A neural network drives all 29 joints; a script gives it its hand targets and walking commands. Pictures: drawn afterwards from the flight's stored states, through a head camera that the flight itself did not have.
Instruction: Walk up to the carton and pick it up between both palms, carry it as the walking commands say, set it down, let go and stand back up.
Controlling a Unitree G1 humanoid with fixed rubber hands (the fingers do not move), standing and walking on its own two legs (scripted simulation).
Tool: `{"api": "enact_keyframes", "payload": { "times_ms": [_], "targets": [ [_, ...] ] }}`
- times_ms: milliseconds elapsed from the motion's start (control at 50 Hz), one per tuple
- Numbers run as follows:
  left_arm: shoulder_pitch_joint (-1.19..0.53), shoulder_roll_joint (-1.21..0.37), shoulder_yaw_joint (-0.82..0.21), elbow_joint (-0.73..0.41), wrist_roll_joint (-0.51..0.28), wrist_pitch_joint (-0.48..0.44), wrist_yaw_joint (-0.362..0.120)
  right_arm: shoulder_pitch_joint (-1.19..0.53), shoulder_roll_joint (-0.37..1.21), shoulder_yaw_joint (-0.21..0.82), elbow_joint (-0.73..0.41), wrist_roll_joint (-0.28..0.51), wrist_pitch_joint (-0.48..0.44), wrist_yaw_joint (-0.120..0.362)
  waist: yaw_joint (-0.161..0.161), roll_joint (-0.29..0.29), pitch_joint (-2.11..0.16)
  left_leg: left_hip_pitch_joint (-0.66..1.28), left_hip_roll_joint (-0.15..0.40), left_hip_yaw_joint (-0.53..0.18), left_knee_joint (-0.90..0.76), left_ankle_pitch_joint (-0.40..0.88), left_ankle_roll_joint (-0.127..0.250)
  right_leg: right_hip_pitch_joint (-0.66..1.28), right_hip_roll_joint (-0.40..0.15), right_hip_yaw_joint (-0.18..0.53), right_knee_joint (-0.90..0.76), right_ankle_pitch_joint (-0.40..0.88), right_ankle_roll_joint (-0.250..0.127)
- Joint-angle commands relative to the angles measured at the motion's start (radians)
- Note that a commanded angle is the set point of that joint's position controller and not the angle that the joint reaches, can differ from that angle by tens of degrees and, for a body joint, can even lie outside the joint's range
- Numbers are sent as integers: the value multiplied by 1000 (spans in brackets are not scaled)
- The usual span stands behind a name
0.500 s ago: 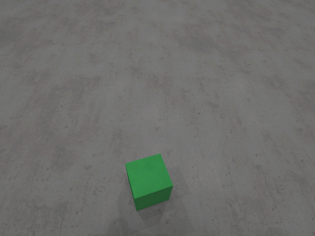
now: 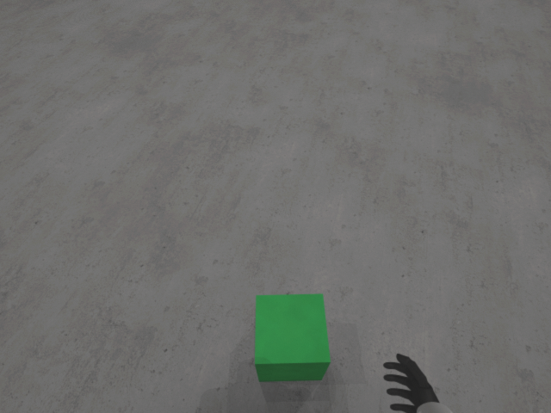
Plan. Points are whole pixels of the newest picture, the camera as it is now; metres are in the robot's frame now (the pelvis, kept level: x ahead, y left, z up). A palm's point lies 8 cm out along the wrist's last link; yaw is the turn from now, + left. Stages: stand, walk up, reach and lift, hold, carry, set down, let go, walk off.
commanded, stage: walk up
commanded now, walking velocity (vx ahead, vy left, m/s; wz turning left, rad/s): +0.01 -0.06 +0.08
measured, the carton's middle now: (289, 339) +0.42 +0.01 -0.65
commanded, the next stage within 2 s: none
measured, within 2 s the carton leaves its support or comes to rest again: neither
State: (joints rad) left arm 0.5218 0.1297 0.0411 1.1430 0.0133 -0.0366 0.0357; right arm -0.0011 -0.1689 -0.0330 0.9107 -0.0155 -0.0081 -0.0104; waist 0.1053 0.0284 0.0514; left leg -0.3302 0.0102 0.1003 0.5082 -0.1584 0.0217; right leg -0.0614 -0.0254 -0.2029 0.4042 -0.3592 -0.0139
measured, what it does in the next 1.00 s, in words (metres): steps on the spot: right foot, then left foot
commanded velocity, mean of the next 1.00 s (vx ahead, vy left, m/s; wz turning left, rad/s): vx -0.01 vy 0.02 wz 0.06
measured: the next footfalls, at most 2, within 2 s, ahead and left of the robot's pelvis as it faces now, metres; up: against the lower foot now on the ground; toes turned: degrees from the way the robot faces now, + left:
right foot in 0.24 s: +0.07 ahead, -0.14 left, +0.00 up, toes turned -5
left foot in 0.62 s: +0.06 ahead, +0.16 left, +0.00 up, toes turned +5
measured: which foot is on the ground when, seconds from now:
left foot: down 0.00-0.28, up 0.30-0.60, down 0.62-1.00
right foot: down 0.00-0.02, up 0.04-0.22, down 0.24-0.62, up 0.64-0.84, down 0.86-1.00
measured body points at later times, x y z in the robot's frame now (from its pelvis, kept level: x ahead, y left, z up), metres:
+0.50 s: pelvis +0.02 +0.00 +0.01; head +0.05 -0.02 +0.46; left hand +0.05 +0.27 -0.12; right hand +0.08 -0.27 -0.15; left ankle +0.00 +0.14 -0.67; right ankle +0.03 -0.14 -0.74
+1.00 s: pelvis +0.02 +0.04 +0.01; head +0.03 +0.04 +0.45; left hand +0.03 +0.28 -0.15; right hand +0.08 -0.20 -0.15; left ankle +0.02 +0.16 -0.74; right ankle +0.02 -0.07 -0.74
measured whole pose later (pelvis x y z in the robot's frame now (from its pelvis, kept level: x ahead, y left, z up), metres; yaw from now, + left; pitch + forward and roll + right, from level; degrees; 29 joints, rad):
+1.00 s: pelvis +0.02 +0.04 +0.01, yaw +1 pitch +0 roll +0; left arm 0.25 0.19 0.03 1.08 0.02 0.01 0.03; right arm 0.19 -0.17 -0.03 1.07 -0.02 0.00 -0.04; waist 0.00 0.00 0.02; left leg -0.19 0.03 0.05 0.43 -0.23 -0.01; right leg -0.18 -0.01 -0.04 0.43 -0.24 0.00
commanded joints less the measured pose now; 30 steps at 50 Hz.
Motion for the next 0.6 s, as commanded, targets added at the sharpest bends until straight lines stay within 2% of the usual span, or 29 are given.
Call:
{"api": "enact_keyframes", "payload": {
  "times_ms": [0, 20, 40, 60, 80, 100, 160, 180, 200, 220, 240, 260, 280, 300, 320, 340, 360, 380, 440, 480, 500, 520, 560, 580],
  "targets": [
    [14, 119, 18, -46, -22, -10, 8, 304, -179, -50, 59, -23, -17, -27, -156, -13, -214, 519, 244, -163, -22, 945, 79, -257, -116, 68, 306, 489, 31],
    [46, 103, 8, -67, -31, 6, 9, 356, -203, -62, 76, -3, -24, -31, -186, 114, -286, 615, 439, -358, -13, 1261, 224, -387, -22, 125, 511, -201, 47],
    [9, 71, 4, -71, -15, 20, 7, 298, -154, -46, 89, 15, -19, -39, -137, 84, -268, 488, 420, -284, -38, 1143, 258, -338, -34, 196, 572, -267, 37],
    [-6, 42, -9, -77, -11, 24, 2, 183, -94, -26, 74, 19, -13, -44, -94, 94, -201, 362, 344, -191, -80, 955, 234, -308, -52, 208, 527, -245, 34],
    [-30, 27, -15, -83, -4, 28, -1, 122, -60, -13, 72, 13, -4, -46, -76, 88, -128, 290, 278, -146, -114, 804, 203, -307, -57, 202, 447, -209, 40],
    [-53, 26, -16, -94, -3, 35, -5, 113, -61, -11, 76, 8, 0, -46, -75, 92, -96, 260, 242, -126, -147, 718, 184, -291, -47, 189, 374, -163, 49],
    [-53, 34, -10, -81, -2, 49, -1, 144, -97, -17, 104, 3, 4, -45, -60, 49, -84, 186, 212, -98, -159, 530, 152, -168, -22, 158, 223, 1, 62],
    [-55, 40, -7, -77, -2, 49, 1, 140, -108, -19, 109, 3, 6, -43, -47, 53, -75, 149, 198, -93, -155, 417, 133, -122, -20, 144, 147, 77, 60],
    [-59, 50, -2, -74, 2, 46, 3, 142, -111, -22, 112, 5, 9, -41, -39, 57, -62, 102, 173, -93, -152, 253, 101, -78, -29, 135, 72, 163, 54],
    [-77, 88, 6, -84, 11, 41, 5, 156, -97, -17, 108, 4, 11, -35, -46, 40, -40, 39, 140, -98, -144, 77, 59, -50, -72, 164, 36, 213, 44],
    [-96, 140, 11, -99, 17, 36, 6, 175, -76, -15, 103, -1, 13, -28, -61, -12, -14, -11, 94, -85, -113, -70, 22, -45, -159, 246, -28, 237, 27],
    [-134, 188, 12, -97, 12, 41, 6, 180, -56, -12, 109, 2, 24, -26, -58, -159, 34, 23, 30, -28, -59, -116, -15, -145, -223, 322, -86, 222, -9],
    [-98, 244, 36, -98, 18, 41, 17, 178, -102, -33, 107, -2, 40, -22, -25, -180, 39, -63, -8, 5, 103, -193, -47, -98, -346, 444, -135, 262, -87],
    [-74, 263, 46, -100, 20, 41, 30, 154, -112, -41, 86, -11, 54, -17, 4, -206, 24, -160, -21, -25, 356, -386, -64, -68, -455, 518, -161, 384, -178],
    [-99, 226, 34, -108, 19, 37, 33, 167, -85, -35, 84, -11, 60, -18, -25, -174, 14, -152, 12, -89, 469, -385, -58, -100, -430, 471, -146, 477, -196],
    [-152, 213, 32, -117, 14, 33, 37, 197, -86, -39, 89, -11, 59, -16, -51, -154, 10, -158, 18, -104, 517, -349, -57, -111, -399, 406, -127, 490, -185],
    [-171, 237, 42, -129, 11, 34, 43, 210, -119, -55, 83, -15, 62, -12, -52, -116, 4, -201, 20, -115, 561, -326, -67, -89, -398, 387, -111, 488, -173],
    [-172, 255, 51, -133, 12, 34, 50, 212, -135, -63, 73, -22, 69, -5, -54, -117, -9, -226, 21, -126, 591, -310, -77, -70, -396, 372, -101, 501, -162],
    [-212, 237, 49, -156, 22, 35, 42, 211, -118, -50, 45, -19, 82, 12, -79, -218, -29, -187, 27, -118, 503, -277, -81, -93, -327, 262, -71, 540, -122],
    [-283, 191, 34, -157, 29, 31, 14, 200, -68, -19, 43, 7, 74, 9, -97, -318, -43, -53, 8, -85, 280, -283, -58, -143, -240, 180, -64, 579, -100],
    [-269, 185, 31, -144, 32, 34, 3, 199, -68, -11, 49, 13, 68, 7, -91, -340, -66, -1, -12, -50, 211, -252, -52, -140, -215, 179, -71, 516, -102],
    [-267, 204, 35, -138, 32, 39, -4, 211, -87, -14, 59, 14, 62, 1, -92, -326, -70, 53, -22, -23, 148, -218, -47, -159, -212, 187, -62, 461, -101],
    [-272, 239, 44, -133, 22, 51, -10, 273, -109, -18, 86, 7, 45, -5, -122, -224, -81, 191, -30, 7, -53, -38, -51, -217, -205, 171, -11, 276, -68],
    [-225, 208, 34, -126, 23, 56, -9, 295, -143, -25, 96, 1, 28, -9, -118, -106, -72, 251, 38, -62, -154, 49, -59, -262, -164, 142, 67, 140, -27]
  ]
}}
